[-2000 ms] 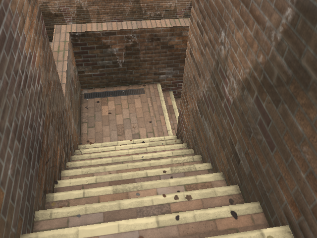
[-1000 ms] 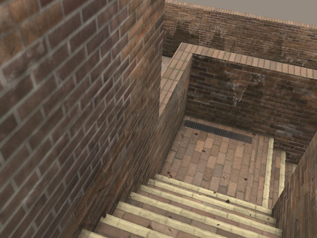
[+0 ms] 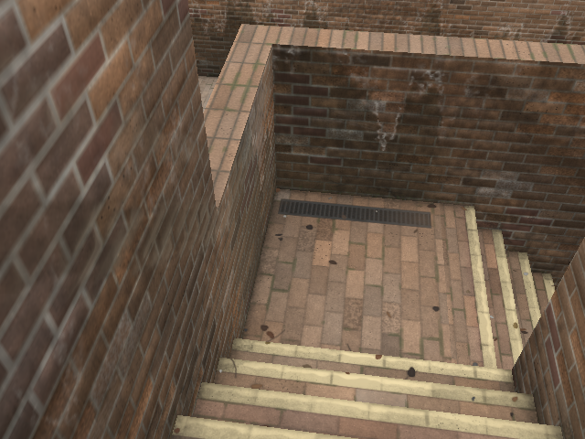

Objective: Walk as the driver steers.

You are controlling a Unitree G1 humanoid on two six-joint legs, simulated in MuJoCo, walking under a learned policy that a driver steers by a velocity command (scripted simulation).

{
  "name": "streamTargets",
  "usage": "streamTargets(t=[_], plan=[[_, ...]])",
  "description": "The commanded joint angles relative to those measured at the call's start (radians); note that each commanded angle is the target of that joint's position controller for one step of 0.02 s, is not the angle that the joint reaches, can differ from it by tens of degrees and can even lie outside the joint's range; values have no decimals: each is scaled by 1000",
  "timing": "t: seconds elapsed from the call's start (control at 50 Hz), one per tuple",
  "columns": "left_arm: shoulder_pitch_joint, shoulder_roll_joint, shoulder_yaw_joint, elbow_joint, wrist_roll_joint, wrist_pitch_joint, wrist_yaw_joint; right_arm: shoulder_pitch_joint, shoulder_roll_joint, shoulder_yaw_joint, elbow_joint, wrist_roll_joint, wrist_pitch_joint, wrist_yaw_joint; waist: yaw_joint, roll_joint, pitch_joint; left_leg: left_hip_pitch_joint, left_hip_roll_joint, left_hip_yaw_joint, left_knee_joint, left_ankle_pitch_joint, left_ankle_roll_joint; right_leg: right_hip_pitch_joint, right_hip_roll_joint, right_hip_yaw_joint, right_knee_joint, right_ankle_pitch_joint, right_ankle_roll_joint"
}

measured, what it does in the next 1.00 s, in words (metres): goes down: left foot 0.20 m lower, then right foot 0.21 m higher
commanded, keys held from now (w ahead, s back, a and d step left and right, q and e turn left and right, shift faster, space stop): e+shift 0.18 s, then shift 0.36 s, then q+shift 0.46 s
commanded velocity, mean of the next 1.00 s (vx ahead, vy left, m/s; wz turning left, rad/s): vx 0.07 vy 0.00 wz -0.13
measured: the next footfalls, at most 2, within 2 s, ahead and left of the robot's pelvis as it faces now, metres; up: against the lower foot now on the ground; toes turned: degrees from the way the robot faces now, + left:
left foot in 0.18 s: +0.24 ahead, +0.14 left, -0.20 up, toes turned -11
right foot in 0.56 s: +0.04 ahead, -0.06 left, +0.00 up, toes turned -24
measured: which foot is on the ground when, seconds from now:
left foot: up 0.00-0.16, down 0.18-0.60, up 0.62-1.00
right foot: down 0.00-0.20, up 0.22-0.54, down 0.56-1.00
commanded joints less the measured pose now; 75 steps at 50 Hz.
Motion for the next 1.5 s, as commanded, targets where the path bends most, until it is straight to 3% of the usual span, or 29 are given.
streamTargets(t=[0.02,0.08,0.12,0.18,0.22,0.24,0.28,0.3,0.38,0.46,0.56,0.58,0.6,0.62,0.68,0.72,0.8,0.92,0.98,1.04,1.1,1.14,1.16,1.24,1.3,1.36,1.4,1.44,1.5], plan=[[-307,114,-2,-229,18,-55,18,200,-60,14,-39,-10,9,12,-223,-81,99,630,-34,96,-289,663,-36,-832,-77,249,-234,583,-111],[-100,121,-13,-220,-18,-54,69,174,-52,20,-12,-6,28,31,-70,60,102,837,-40,98,-962,872,37,-664,-4,169,52,17,-7],[-59,171,-12,-223,-20,-31,52,142,-40,11,-75,6,57,43,-77,-72,119,856,-58,78,-1145,726,83,-465,-90,394,106,226,-63],[-11,143,-35,-271,-101,-1,-3,378,-170,-60,24,6,34,13,-143,61,34,1068,46,54,-1591,859,191,-311,-24,440,501,564,25],[299,56,-49,-338,-114,14,-56,308,-293,-116,-39,7,32,54,-16,301,-517,1742,469,-108,-789,1898,678,-895,76,95,1261,-500,157],[98,162,-28,-421,-123,61,-46,356,-267,-113,-61,-32,43,67,-118,83,-381,1525,448,-148,-845,1700,612,-1019,6,63,1402,-475,170],[-52,76,-65,-493,-67,102,5,169,-227,-96,-61,26,49,46,-19,-69,-187,1006,454,-186,-1073,988,552,-955,-128,86,1194,-176,224],[-39,-15,-107,-515,-61,111,-1,127,-233,-85,-36,7,36,28,51,-6,-69,716,405,-130,-1201,792,510,-795,-191,85,1217,-13,226],[-34,-4,-113,-476,-127,118,-75,85,-235,-37,-11,24,11,13,33,-22,68,257,180,76,-1377,-61,292,-473,-155,-42,1230,-47,266],[-195,62,-103,-553,-125,87,-78,213,-292,-27,31,24,-22,7,-93,93,-5,691,221,-35,-1306,-87,220,-653,-165,-2,1104,-230,247],[-245,-11,-144,-556,-150,62,-91,253,-198,5,79,57,-4,40,-108,26,-6,751,238,-36,-1350,-24,186,-474,-176,36,621,-265,182],[-125,26,-94,-473,-175,110,11,264,-274,-52,102,153,51,-22,-34,143,-162,743,175,279,-1226,527,195,-110,-175,-106,430,-151,33],[-248,97,-92,-530,-163,134,54,340,-232,-64,75,153,76,-40,-119,-16,-96,664,119,266,-1158,704,164,-106,-225,131,287,236,-66],[-394,216,-85,-625,-144,104,-22,204,-206,-24,-39,-36,23,26,-115,-306,28,531,7,209,-1143,46,138,-336,-288,447,30,151,-188],[-85,267,-15,-522,-103,96,6,80,-173,-39,-72,-40,13,-26,58,-260,-37,137,-70,5,-982,-108,108,6,-514,764,-60,99,-372],[6,157,-27,-489,-63,80,48,-75,-70,3,-105,-60,-13,-61,166,-221,13,-210,-110,-218,-803,-35,102,132,-573,801,-60,182,-377],[-137,147,-16,-441,-24,57,61,74,-107,-11,-34,-48,62,-29,0,-143,-7,62,-101,30,-562,215,5,-229,-492,416,-103,-17,-272],[-330,169,-13,-375,4,-5,94,198,-70,-26,7,-71,123,24,-140,-118,69,384,-44,189,-626,543,64,-425,-508,42,-78,-269,12],[-193,178,-9,-293,-47,-9,112,65,-111,-58,-1,-55,114,34,-17,-134,168,315,-13,212,-970,462,86,-194,-570,-1,-33,-310,81],[-171,229,12,-249,4,1,105,220,-110,-93,41,-64,101,19,-64,-89,111,558,-47,242,-1039,469,117,-147,-573,-69,200,-254,139],[-202,199,35,-244,-51,37,25,434,-348,-181,51,-63,34,-3,-134,157,-115,1036,-127,116,-998,489,179,-440,-313,-178,1055,-178,125],[-299,182,32,-356,-102,17,4,589,-385,-156,10,-31,2,22,-166,260,-281,1301,73,-186,-911,821,252,-910,-243,-81,1462,-180,198],[-403,173,5,-474,-143,-20,24,516,-327,-121,-48,9,-27,38,-209,248,-212,1092,291,-540,-1051,406,448,-1031,-266,86,1333,-176,226],[-249,62,-62,-390,-81,10,86,232,20,13,1,16,-37,48,-7,-52,29,464,215,-454,-1136,-128,376,-909,-427,183,791,380,228],[-137,129,-31,-279,-87,97,-27,75,-74,30,-59,112,-30,24,55,-73,60,28,-9,-142,-1171,-339,219,-383,-352,9,492,525,292],[-135,118,-16,-255,-99,107,-62,17,-214,15,-37,49,-32,10,61,27,-14,41,38,-137,-1180,-280,148,-151,-319,-17,638,684,284],[-465,127,-22,-418,-116,71,-15,39,-167,-24,-100,107,-29,-12,-140,4,17,649,166,-284,-1183,-151,184,-558,-341,76,14,258,265],[-510,104,-29,-412,-107,92,30,377,-206,-80,32,98,13,-37,-291,104,9,1051,291,-502,-1198,-235,431,-764,-285,46,-81,132,239],[-515,31,-74,-375,-114,58,50,445,-171,-84,17,58,36,-49,-303,38,-15,1178,344,-487,-1222,87,542,-836,-242,47,-125,264,226]])
Velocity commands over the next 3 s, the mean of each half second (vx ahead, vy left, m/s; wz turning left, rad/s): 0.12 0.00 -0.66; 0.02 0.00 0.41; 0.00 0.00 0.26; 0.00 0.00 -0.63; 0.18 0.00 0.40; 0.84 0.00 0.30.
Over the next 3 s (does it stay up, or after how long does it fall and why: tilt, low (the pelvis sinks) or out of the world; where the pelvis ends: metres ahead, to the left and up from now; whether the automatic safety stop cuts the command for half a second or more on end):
stays up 0.46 0.02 -0.41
